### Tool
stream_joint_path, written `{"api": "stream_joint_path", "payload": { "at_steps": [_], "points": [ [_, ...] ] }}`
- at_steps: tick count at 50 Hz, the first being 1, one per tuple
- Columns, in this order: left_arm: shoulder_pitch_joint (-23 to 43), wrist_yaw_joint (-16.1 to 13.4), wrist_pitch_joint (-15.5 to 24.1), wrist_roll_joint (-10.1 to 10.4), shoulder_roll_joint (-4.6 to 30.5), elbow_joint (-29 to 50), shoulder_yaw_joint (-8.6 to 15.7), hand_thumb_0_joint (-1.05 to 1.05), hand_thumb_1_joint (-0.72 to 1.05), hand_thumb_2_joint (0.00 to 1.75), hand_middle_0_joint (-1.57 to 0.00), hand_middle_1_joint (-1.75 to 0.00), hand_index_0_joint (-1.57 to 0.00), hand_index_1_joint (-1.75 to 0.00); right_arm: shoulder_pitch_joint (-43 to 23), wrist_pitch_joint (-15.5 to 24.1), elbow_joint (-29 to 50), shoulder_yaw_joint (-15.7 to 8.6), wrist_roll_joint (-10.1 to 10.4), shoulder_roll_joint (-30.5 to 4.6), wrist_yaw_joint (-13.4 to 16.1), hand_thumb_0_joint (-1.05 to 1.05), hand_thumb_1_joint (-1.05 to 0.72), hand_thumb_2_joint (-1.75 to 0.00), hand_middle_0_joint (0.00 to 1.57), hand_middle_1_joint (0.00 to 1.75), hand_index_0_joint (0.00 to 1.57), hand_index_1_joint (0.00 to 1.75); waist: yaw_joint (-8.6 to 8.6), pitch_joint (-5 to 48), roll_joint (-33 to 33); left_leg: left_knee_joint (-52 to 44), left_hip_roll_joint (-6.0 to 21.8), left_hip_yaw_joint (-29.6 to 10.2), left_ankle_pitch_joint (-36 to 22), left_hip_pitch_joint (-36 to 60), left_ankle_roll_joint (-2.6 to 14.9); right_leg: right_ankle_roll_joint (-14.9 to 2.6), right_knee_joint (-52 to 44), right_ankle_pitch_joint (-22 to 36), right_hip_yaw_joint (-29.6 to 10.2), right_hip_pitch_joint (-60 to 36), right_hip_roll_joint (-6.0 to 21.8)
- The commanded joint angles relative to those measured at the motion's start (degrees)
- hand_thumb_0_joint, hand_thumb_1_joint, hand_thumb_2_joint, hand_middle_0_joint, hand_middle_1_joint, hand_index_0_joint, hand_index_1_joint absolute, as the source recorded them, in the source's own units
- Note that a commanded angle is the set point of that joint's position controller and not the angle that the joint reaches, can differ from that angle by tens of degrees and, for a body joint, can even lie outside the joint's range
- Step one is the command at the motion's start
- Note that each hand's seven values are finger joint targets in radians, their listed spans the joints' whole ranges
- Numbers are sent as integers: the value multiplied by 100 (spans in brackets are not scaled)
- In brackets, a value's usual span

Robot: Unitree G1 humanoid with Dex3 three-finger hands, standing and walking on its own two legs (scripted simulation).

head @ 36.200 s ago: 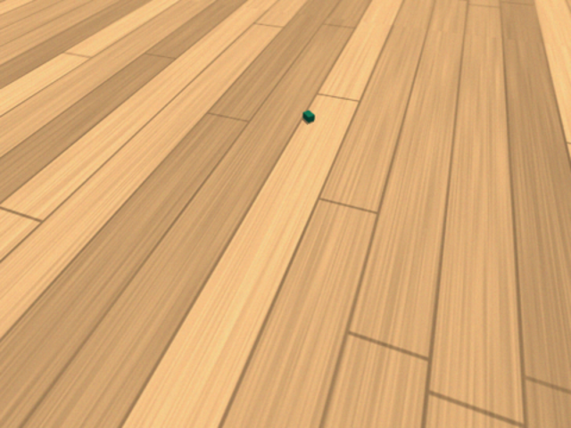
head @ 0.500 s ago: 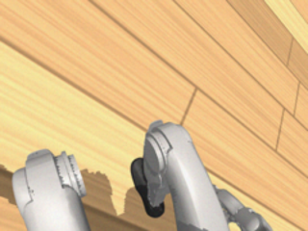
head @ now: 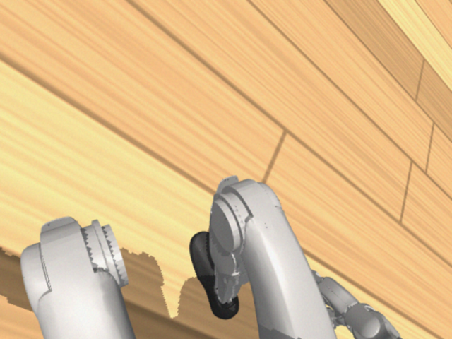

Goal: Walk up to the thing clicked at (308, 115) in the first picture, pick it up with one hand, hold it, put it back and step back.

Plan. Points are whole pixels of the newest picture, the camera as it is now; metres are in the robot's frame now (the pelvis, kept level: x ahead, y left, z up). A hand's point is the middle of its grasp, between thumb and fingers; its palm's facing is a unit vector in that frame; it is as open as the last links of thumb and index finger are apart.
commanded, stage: open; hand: left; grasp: from above
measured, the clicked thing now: out of the picture +0.42 +0.41 -0.28
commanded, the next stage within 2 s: withdraw in 0.52 s
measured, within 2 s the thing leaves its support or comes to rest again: neither
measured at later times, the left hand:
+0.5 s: hand out of the picture +0.39 +0.40 -0.23, palm faces -0.45 -0.18 -0.87, open 12.9 cm
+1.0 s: hand out of the picture +0.42 +0.44 -0.13, palm faces -0.29 -0.07 -0.96, open 13.7 cm
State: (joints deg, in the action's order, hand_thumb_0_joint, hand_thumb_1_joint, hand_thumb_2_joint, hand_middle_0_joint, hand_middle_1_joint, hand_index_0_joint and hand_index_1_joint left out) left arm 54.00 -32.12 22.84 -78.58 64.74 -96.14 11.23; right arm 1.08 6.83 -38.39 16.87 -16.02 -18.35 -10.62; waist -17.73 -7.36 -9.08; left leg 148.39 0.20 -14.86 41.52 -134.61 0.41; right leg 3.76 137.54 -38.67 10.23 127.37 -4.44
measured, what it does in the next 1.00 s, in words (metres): stands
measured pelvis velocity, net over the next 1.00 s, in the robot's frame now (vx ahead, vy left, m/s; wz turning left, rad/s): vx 0.00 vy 0.00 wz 0.02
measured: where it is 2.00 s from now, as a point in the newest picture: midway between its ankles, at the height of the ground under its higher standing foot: (167, 316)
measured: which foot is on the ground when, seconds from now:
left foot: down 0.00-1.00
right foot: down 0.00-1.00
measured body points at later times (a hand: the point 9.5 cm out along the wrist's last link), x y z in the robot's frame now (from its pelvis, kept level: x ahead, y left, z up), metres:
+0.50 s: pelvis +0.00 +0.00 +0.00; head +0.26 +0.15 +0.34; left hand +0.41 +0.41 -0.18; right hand +0.11 -0.26 -0.06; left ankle +0.06 +0.12 -0.26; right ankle +0.12 -0.12 -0.26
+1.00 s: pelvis +0.00 +0.00 +0.01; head +0.22 +0.14 +0.38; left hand +0.44 +0.44 -0.07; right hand +0.12 -0.25 -0.07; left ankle +0.06 +0.12 -0.26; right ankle +0.11 -0.12 -0.26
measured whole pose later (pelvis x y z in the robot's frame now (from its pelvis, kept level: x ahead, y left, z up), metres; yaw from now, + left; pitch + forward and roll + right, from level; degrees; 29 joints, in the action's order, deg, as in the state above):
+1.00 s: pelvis +0.00 +0.00 +0.01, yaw +1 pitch +30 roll -15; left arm 50.9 -23.2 14.5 -73.1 58.4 -77.2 12.3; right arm 5.1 5.4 -39.5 10.3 -12.0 -17.6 -11.9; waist -13.6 0.3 -2.5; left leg 145.1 -0.4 -12.7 40.9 -135.7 0.7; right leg 3.0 135.6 -39.6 8.8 128.1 -3.1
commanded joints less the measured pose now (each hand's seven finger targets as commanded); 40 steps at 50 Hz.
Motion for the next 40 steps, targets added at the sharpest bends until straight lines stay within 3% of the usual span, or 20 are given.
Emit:
{"api": "stream_joint_path", "payload": {
  "at_steps": [1, 6, 9, 11, 12, 13, 14, 15, 16, 17, 23, 25, 28, 29, 30, 31, 32, 35, 37, 40],
  "points": [
    [1269, -244, -42, 69, 1552, 696, 45, 0, -9, 64, -40, -70, -42, -68, 831, 16, 46, -602, 19, -1902, 102, 0, -88, -89, 20, 30, 20, 30, -86, 3486, 3205, -1720, 215, 522, -1371, 3007, -33, -482, -967, 1392, 575, -1525, -201],
    [1251, -247, -166, 106, 1508, 552, -34, 0, -18, 71, -33, -77, -34, -75, 877, 81, 30, -594, 39, -1906, 83, 0, -88, -89, 20, 30, 20, 30, -130, 3420, 3132, -1680, 202, 543, -1280, 2902, -18, -475, -944, 1352, 558, -1454, -184],
    [1062, -222, -214, 170, 1588, 518, 119, 0, -23, 75, -29, -80, -30, -79, 882, 98, 43, -630, 60, -1944, 98, 0, -88, -89, 20, 30, 20, 30, -62, 3398, 3171, -1800, 223, 479, -1231, 2956, -52, -485, -951, 1283, 582, -1445, -182],
    [1349, -177, -221, 191, 1468, 808, -67, 0, -26, 77, -28, -81, -28, -80, 833, 113, 55, -618, 69, -1878, 87, 0, -89, -90, 20, 30, 20, 30, -50, 3471, 3313, -1763, 212, 515, -1240, 2945, -49, -503, -939, 1306, 538, -1468, -182],
    [1215, -194, -241, 260, 1625, 712, 147, 0, -27, 78, -26, -82, -27, -81, 783, 107, 83, -620, 75, -1930, 98, 0, -89, -90, 20, 30, 20, 30, 9, 3601, 3244, -1778, 212, 497, -1279, 2971, -47, -495, -958, 1336, 559, -1549, -175],
    [1122, -167, -263, 211, 1644, 635, 91, 0, -28, 79, -26, -83, -26, -83, 804, 119, 113, -620, 82, -1945, 94, 0, -89, -90, 20, 30, 20, 30, -39, 3472, 3209, -1706, 206, 544, -1290, 2867, -24, -489, -942, 1359, 535, -1541, -174],
    [1391, -129, -205, 319, 1517, 913, -17, 0, -29, 80, -26, -82, -26, -81, 774, 123, 120, -607, 102, -1918, 83, 0, -88, -89, 20, 30, 20, 30, -39, 3481, 3164, -1717, 202, 528, -1240, 2821, -21, -485, -959, 1318, 534, -1498, -175],
    [1160, -117, -227, 233, 1702, 673, 108, 0, -31, 82, -25, -83, -25, -83, 823, 129, 106, -633, 109, -1974, 95, 0, -89, -90, 20, 30, 20, 30, -64, 3483, 3192, -1702, 212, 529, -1274, 2874, -20, -490, -962, 1349, 514, -1569, -162],
    [1162, -93, -216, 259, 1551, 730, 45, 0, -31, 82, -24, -84, -24, -84, 813, 119, 136, -632, 97, -1939, 104, 0, -88, -89, 20, 30, 20, 30, -42, 3542, 3130, -1708, 210, 537, -1278, 2852, -18, -490, -987, 1339, 512, -1600, -187],
    [1063, -93, -198, 319, 1649, 652, 172, 0, -31, 82, -24, -83, -24, -83, 847, 100, 64, -627, 108, -1945, 108, 0, -88, -89, 20, 30, 20, 30, -50, 3490, 3079, -1715, 210, 505, -1288, 2808, -19, -473, -971, 1352, 562, -1611, -171],
    [1131, 33, -109, 334, 1520, 789, 57, 0, -36, 86, -19, -89, -19, -89, 925, 90, 55, -643, 102, -1953, 80, 0, -88, -89, 20, 30, 20, 30, -132, 3486, 3221, -1712, 221, 488, -1497, 3039, -45, -472, -972, 1465, 553, -1610, -159],
    [1107, 18, -60, 308, 1656, 790, 163, 0, -37, 87, -18, -90, -18, -89, 953, 54, 32, -578, 96, -1887, 86, 0, -88, -89, 20, 30, 20, 30, -96, 3564, 3210, -1704, 214, 494, -1544, 3039, -39, -473, -969, 1499, 571, -1691, -159],
    [1206, 34, 6, 330, 1513, 873, 50, 0, -39, 89, -16, -92, -16, -91, 893, 45, 49, -637, 96, -1940, 86, 0, -88, -89, 20, 30, 20, 30, -113, 3572, 3217, -1666, 223, 492, -1570, 3099, -42, -474, -974, 1482, 568, -1627, -159],
    [1103, 12, 17, 320, 1635, 807, 168, 0, -40, 90, -15, -93, -15, -93, 889, 32, 11, -589, 95, -1913, 92, 0, -88, -89, 20, 30, 20, 30, -64, 3616, 3225, -1660, 225, 492, -1593, 3087, -33, -471, -1006, 1501, 569, -1700, -171],
    [1042, 8, 21, 299, 1621, 734, 125, 0, -42, 91, -14, -94, -14, -94, 885, 27, 10, -525, 94, -1823, 87, 0, -88, -89, 20, 30, 20, 30, -77, 3580, 3122, -1590, 230, 524, -1533, 2982, -10, -468, -1013, 1480, 517, -1765, -176],
    [1141, -2, 35, 263, 1591, 849, 69, 0, -42, 92, -13, -95, -13, -94, 968, 22, 16, -596, 67, -1949, 90, 0, -88, -89, 20, 30, 20, 30, -147, 3597, 3184, -1618, 218, 560, -1634, 3068, -12, -454, -1047, 1575, 517, -1828, -174],
    [1148, -57, 36, 239, 1774, 817, 231, 0, -41, 91, -13, -97, -15, -95, 934, 11, 31, -533, 88, -1858, 93, 0, -89, -89, 20, 30, 20, 30, -63, 3590, 3145, -1661, 218, 532, -1553, 2973, -18, -472, -1013, 1512, 540, -1800, -169],
    [1439, -166, 18, 205, 1870, 1207, 262, 0, -41, 91, -13, -96, -15, -94, 918, 26, 98, -579, 76, -1934, 86, 0, -89, -89, 20, 30, 20, 30, -6, 3749, 3391, -1736, 218, 547, -1551, 3195, -45, -488, -973, 1486, 545, -1717, -151],
    [1510, -253, -17, 219, 2000, 1650, 405, 0, -43, 92, -13, -96, -14, -95, 954, 18, -2, -629, 90, -1918, 84, 0, -89, -90, 20, 30, 20, 30, 144, 4114, 3685, -1748, 222, 566, -1647, 3411, -68, -513, -938, 1539, 538, -1697, -146],
    [1327, -217, -238, 197, 1905, 1833, 447, 0, -45, 94, -11, -97, -12, -96, 960, 47, 27, -769, 134, -1855, 38, 0, -90, -90, 20, 30, 20, 30, 286, 4400, 4034, -1848, 213, 600, -1774, 3584, -107, -563, -876, 1592, 460, -1594, -124]
  ]
}}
